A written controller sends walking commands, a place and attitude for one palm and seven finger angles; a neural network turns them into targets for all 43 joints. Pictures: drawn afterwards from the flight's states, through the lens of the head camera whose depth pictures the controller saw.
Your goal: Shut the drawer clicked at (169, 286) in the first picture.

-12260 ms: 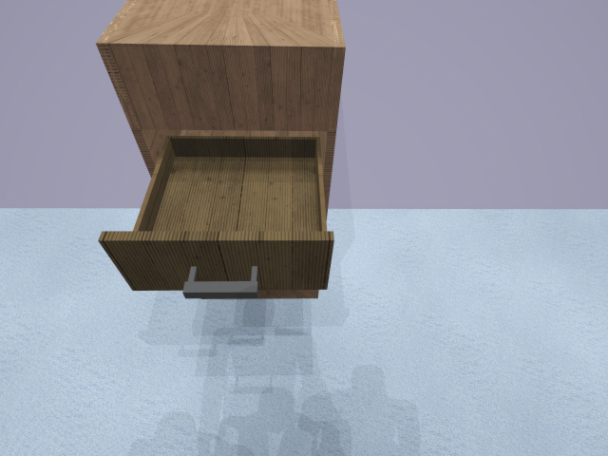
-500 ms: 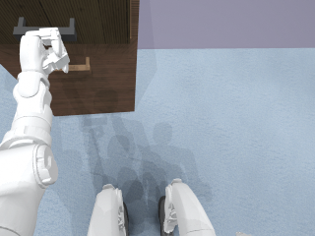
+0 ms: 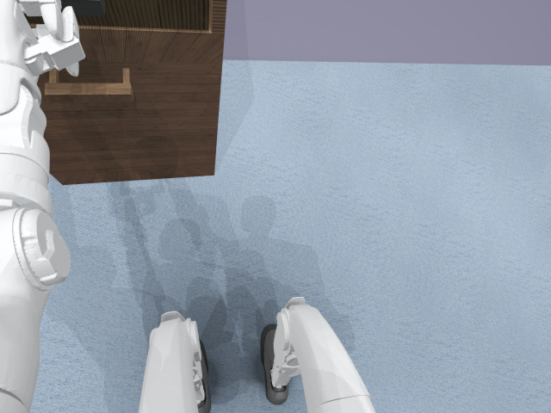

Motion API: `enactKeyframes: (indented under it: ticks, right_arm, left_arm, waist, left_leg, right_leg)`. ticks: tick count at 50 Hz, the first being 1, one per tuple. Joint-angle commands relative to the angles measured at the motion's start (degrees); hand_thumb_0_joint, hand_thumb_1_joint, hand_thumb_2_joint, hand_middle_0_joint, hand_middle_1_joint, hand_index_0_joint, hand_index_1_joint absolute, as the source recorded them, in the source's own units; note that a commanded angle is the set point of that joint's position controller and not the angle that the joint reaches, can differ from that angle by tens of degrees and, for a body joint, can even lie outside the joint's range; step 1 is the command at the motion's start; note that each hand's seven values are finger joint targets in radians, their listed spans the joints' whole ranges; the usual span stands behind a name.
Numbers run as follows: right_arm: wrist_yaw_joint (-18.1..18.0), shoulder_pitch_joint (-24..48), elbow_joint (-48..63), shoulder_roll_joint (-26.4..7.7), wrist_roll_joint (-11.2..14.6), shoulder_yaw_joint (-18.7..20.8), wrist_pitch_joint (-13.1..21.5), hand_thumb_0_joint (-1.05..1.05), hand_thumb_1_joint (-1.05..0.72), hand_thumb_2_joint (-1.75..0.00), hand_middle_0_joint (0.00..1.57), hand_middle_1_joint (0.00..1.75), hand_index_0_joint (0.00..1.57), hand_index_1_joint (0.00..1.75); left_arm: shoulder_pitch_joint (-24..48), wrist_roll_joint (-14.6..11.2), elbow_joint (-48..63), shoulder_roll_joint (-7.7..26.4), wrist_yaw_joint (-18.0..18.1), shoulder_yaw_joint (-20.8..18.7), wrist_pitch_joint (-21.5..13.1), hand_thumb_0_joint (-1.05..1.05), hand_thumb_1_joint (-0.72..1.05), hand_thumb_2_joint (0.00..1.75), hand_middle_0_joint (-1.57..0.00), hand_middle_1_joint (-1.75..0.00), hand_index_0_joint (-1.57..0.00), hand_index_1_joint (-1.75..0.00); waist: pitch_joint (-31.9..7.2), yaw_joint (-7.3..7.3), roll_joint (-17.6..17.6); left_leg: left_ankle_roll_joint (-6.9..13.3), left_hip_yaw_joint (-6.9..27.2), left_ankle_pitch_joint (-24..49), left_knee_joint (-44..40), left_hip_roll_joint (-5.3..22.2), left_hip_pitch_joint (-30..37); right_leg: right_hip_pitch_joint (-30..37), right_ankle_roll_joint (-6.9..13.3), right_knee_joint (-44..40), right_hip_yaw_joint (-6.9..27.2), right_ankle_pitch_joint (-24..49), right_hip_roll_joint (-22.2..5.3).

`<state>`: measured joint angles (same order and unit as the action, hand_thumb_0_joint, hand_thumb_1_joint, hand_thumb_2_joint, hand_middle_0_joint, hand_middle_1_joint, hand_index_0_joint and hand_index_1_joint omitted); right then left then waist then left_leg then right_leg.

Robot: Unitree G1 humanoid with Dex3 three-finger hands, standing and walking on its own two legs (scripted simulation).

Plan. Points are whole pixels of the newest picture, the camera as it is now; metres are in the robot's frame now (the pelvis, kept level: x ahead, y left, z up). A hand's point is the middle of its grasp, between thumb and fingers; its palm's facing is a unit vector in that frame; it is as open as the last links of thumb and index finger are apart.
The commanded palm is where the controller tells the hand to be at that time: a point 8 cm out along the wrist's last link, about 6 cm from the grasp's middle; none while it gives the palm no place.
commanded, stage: push the drawer shut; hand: left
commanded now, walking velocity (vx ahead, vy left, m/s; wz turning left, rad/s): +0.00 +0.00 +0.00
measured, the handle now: out of the picture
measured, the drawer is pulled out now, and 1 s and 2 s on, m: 0.00 0.00 0.00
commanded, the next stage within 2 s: pull the fist back off the drawer in 0.14 s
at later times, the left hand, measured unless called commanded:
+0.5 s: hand (63, 35) +0.58 +0.20 +0.06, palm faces +0.03 -1.00 -0.05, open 3.1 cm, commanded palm +0.59 +0.20 +0.06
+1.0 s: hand (80, 40) +0.57 +0.18 +0.06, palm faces +0.05 -1.00 -0.03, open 3.2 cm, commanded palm +0.54 +0.21 +0.06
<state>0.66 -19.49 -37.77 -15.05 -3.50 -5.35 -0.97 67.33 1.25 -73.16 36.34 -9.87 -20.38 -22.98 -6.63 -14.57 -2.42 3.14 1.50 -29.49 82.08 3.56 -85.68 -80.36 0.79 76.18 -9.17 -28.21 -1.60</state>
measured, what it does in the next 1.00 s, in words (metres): stands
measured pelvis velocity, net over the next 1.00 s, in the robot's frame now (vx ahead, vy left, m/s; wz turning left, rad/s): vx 0.03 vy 0.01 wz -0.01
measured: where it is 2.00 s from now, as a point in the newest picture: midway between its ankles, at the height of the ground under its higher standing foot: (237, 384)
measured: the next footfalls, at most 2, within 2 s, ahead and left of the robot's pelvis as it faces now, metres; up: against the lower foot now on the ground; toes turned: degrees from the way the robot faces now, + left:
none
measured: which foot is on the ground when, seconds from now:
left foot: down 0.00-1.00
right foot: down 0.00-1.00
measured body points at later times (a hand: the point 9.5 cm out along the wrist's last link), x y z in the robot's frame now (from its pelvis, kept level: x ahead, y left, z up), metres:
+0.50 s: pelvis -0.01 +0.01 +0.00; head +0.20 +0.06 +0.39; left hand +0.57 +0.26 +0.06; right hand -0.02 -0.26 -0.09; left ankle +0.06 +0.09 -0.58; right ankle +0.06 -0.12 -0.58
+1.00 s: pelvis +0.03 +0.01 +0.03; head +0.21 +0.04 +0.44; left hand +0.56 +0.24 +0.07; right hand +0.04 -0.25 -0.08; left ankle +0.06 +0.09 -0.58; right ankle +0.06 -0.12 -0.58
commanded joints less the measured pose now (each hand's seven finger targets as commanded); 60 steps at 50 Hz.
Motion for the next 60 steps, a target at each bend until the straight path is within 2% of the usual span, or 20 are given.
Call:
enactKeyframes:
  ticks: [1,6,9,22,25,31,33,34,36,38,42,44,47,49,51,52,54,55,57,60]
  right_arm:
    - [-1.4,-12.3,0.1,-13.1,-0.1,3.9,1.5,0.00,-0.90,-0.90,0.20,0.30,0.20,0.30]
    - [-2.2,-11.9,-0.4,-13.5,0.2,3.4,3.2,0.00,-0.90,-0.90,0.20,0.30,0.20,0.30]
    - [-2.2,-12.0,-0.8,-13.8,0.1,3.3,4.1,0.00,-0.90,-0.90,0.20,0.30,0.20,0.30]
    - [-1.4,-13.1,-0.5,-13.7,-0.3,3.5,4.2,0.00,-0.90,-0.90,0.20,0.30,0.20,0.30]
    - [-0.9,-13.5,0.0,-13.5,-0.6,3.9,3.5,0.00,-0.90,-0.90,0.20,0.30,0.20,0.30]
    - [0.1,-13.6,0.4,-13.1,-0.6,4.6,2.1,0.00,-0.90,-0.90,0.20,0.30,0.20,0.30]
    - [0.5,-13.6,1.2,-13.0,-0.6,4.8,1.6,0.00,-0.90,-0.90,0.20,0.30,0.20,0.30]
    - [0.8,-13.2,1.4,-12.7,-0.4,5.0,1.3,0.00,-0.90,-0.90,0.20,0.30,0.20,0.30]
    - [0.8,-13.0,1.6,-12.6,-0.1,5.2,0.8,0.00,-0.90,-0.90,0.20,0.30,0.20,0.30]
    - [1.1,-12.6,1.9,-12.2,0.0,5.1,0.4,0.00,-0.90,-0.90,0.20,0.30,0.20,0.30]
    - [1.5,-11.8,3.2,-11.4,0.3,5.7,-0.6,0.00,-0.90,-0.90,0.20,0.30,0.20,0.30]
    - [1.6,-11.2,3.2,-10.9,0.6,5.8,-1.2,0.00,-0.90,-0.90,0.20,0.30,0.20,0.30]
    - [1.5,-11.0,3.6,-10.7,0.6,6.0,-1.9,0.00,-0.90,-0.90,0.20,0.30,0.20,0.30]
    - [1.6,-10.7,3.7,-10.4,0.7,6.3,-2.3,0.00,-0.90,-0.90,0.20,0.30,0.20,0.30]
    - [1.6,-10.5,3.9,-10.3,0.8,6.6,-2.7,0.00,-0.90,-0.90,0.20,0.30,0.20,0.30]
    - [1.5,-10.6,4.0,-10.4,0.8,6.5,-2.9,0.00,-0.90,-0.90,0.20,0.30,0.20,0.30]
    - [1.8,-10.0,6.1,-10.2,1.4,7.2,-3.4,0.00,-0.90,-0.90,0.20,0.30,0.20,0.30]
    - [1.9,-9.3,7.3,-10.0,1.9,7.3,-3.6,0.00,-0.90,-0.90,0.20,0.30,0.20,0.30]
    - [1.9,-8.7,8.7,-9.5,3.0,7.8,-3.7,0.00,-0.90,-0.90,0.20,0.30,0.20,0.30]
    - [1.2,-6.9,9.6,-9.0,4.6,8.0,-3.3,0.00,-0.90,-0.90,0.20,0.30,0.20,0.30]
  left_arm:
    - [40.2,-1.2,15.7,10.6,2.2,1.1,-2.5,0.00,0.90,0.90,-1.40,-1.60,-1.40,-1.60]
    - [41.3,-1.8,15.6,11.9,2.2,1.1,-1.6,0.00,0.90,0.90,-1.40,-1.60,-1.40,-1.60]
    - [41.9,-1.8,16.0,11.3,2.1,1.5,-1.6,0.00,0.90,0.90,-1.40,-1.60,-1.40,-1.60]
    - [39.6,-1.5,13.2,10.6,2.3,0.6,-0.7,0.00,0.90,0.90,-1.40,-1.60,-1.40,-1.60]
    - [39.3,-1.2,15.7,10.9,2.1,0.0,-1.0,0.00,0.90,0.90,-1.40,-1.60,-1.40,-1.60]
    - [33.5,-2.1,17.2,7.4,1.5,0.2,-0.8,0.00,0.90,0.90,-1.40,-1.60,-1.40,-1.60]
    - [30.6,-2.1,20.2,9.1,1.6,-1.8,-1.5,0.00,0.90,0.90,-1.40,-1.60,-1.40,-1.60]
    - [28.9,-2.2,20.2,6.9,1.4,-0.4,-1.5,0.00,0.90,0.90,-1.40,-1.60,-1.40,-1.60]
    - [25.3,-2.7,19.9,7.0,1.7,-1.6,-1.5,0.00,0.90,0.90,-1.40,-1.60,-1.40,-1.60]
    - [22.5,-2.8,20.8,7.1,1.9,-2.2,-2.1,0.00,0.90,0.90,-1.40,-1.60,-1.40,-1.60]
    - [14.8,-3.4,24.2,7.0,2.0,-3.8,-3.9,0.00,0.90,0.90,-1.40,-1.60,-1.40,-1.60]
    - [13.7,-3.6,23.8,5.2,2.1,-2.8,-4.3,0.00,0.90,0.90,-1.40,-1.60,-1.40,-1.60]
    - [10.2,-3.7,23.6,6.0,2.2,-4.4,-5.4,0.00,0.90,0.90,-1.40,-1.60,-1.40,-1.60]
    - [9.4,-4.2,24.0,2.9,2.0,-2.7,-5.9,0.00,0.90,0.90,-1.40,-1.60,-1.40,-1.60]
    - [6.9,-4.5,23.4,3.2,1.8,-3.6,-6.2,0.00,0.90,0.90,-1.40,-1.60,-1.40,-1.60]
    - [6.0,-4.5,23.1,4.1,1.7,-4.3,-6.6,0.00,0.90,0.90,-1.40,-1.60,-1.40,-1.60]
    - [0.5,-5.7,31.1,4.2,1.0,-5.1,-6.8,0.00,0.90,0.90,-1.40,-1.60,-1.40,-1.60]
    - [-3.8,-6.3,35.4,4.2,0.6,-5.0,-6.5,0.00,0.90,0.90,-1.40,-1.60,-1.40,-1.60]
    - [-12.2,-8.0,41.1,0.9,0.0,-2.9,-4.4,0.00,0.90,0.90,-1.40,-1.60,-1.40,-1.60]
    - [-18.6,-10.7,48.6,-2.5,-0.1,-0.5,-0.9,0.00,0.90,0.90,-1.40,-1.60,-1.40,-1.60]
  waist:
    - [-33.2,-6.79,-17.9]
    - [-32.9,-7.60,-17.6]
    - [-33.0,-7.55,-20.0]
    - [-30.7,-7.22,-16.7]
    - [-33.8,-5.98,-18.6]
    - [-33.1,-4.44,-17.3]
    - [-37.0,-2.30,-18.8]
    - [-37.0,-2.20,-18.2]
    - [-35.3,-1.75,-14.9]
    - [-34.5,-0.78,-15.1]
    - [-36.9,1.59,-12.4]
    - [-34.3,0.93,-10.7]
    - [-33.3,2.24,-10.2]
    - [-33.1,1.60,-8.7]
    - [-33.0,2.13,-7.1]
    - [-33.3,2.81,-7.8]
    - [-39.7,5.68,-9.5]
    - [-42.7,7.02,-10.4]
    - [-43.5,7.85,-8.3]
    - [-37.4,7.85,-4.5]
  left_leg:
    - [-1.3,9.1,3.4,-11.9,-0.3,35.1]
    - [-1.1,9.2,0.9,-12.4,0.2,33.9]
    - [-1.6,10.6,0.9,-13.3,0.5,36.8]
    - [-1.4,10.6,-0.4,-12.9,0.1,33.8]
    - [-1.7,10.8,2.6,-12.6,0.0,35.9]
    - [-2.0,11.0,5.2,-13.4,0.3,38.5]
    - [-2.4,10.8,8.9,-13.6,0.2,41.3]
    - [-2.5,10.7,9.1,-13.9,0.1,41.8]
    - [-2.3,10.1,9.3,-14.2,0.2,40.4]
    - [-2.2,8.7,11.7,-14.1,0.0,39.9]
    - [-1.9,6.4,18.4,-13.6,-0.4,40.1]
    - [-1.7,5.5,19.3,-13.6,-0.4,38.9]
    - [-1.8,4.9,21.3,-13.9,-0.5,38.7]
    - [-1.7,4.3,23.2,-13.7,-0.6,39.3]
    - [-1.5,3.7,23.8,-13.5,-0.9,38.0]
    - [-1.6,3.8,25.2,-13.5,-0.9,38.5]
    - [-2.0,3.1,30.7,-15.2,-1.1,44.5]
    - [-2.3,2.8,33.3,-16.4,-1.2,47.0]
    - [-2.3,2.8,37.9,-18.5,-1.2,50.4]
    - [-2.0,1.9,35.7,-22.3,-1.1,51.3]
  right_leg:
    - [3.6,0.8,-9.5,5.1,2.3,3.8]
    - [3.5,0.5,-9.8,5.3,1.3,3.6]
    - [1.0,0.7,-9.2,4.6,1.7,3.6]
    - [1.6,0.9,-9.3,4.6,1.1,3.6]
    - [2.5,1.1,-8.7,4.2,2.6,3.6]
    - [3.2,1.1,-9.2,3.9,3.9,3.6]
    - [5.2,1.3,-8.9,3.8,5.2,3.7]
    - [5.5,1.3,-9.2,3.9,5.4,3.7]
    - [7.5,1.1,-10.0,4.1,5.5,3.8]
    - [9.5,1.2,-10.5,4.3,6.3,3.8]
    - [15.9,1.1,-11.3,5.0,10.0,4.0]
    - [17.0,0.8,-11.9,5.2,11.1,4.1]
    - [18.6,0.9,-11.8,5.3,12.7,4.0]
    - [19.3,0.6,-12.1,5.5,14.8,4.0]
    - [21.4,0.5,-12.0,5.8,16.7,4.0]
    - [21.5,0.7,-11.6,5.8,17.3,4.0]
    - [26.9,0.7,-12.7,6.1,21.8,4.0]
    - [30.3,0.7,-13.4,6.3,24.1,4.0]
    - [34.3,0.4,-15.4,6.1,27.5,4.2]
    - [38.1,-0.2,-19.7,5.7,28.2,4.3]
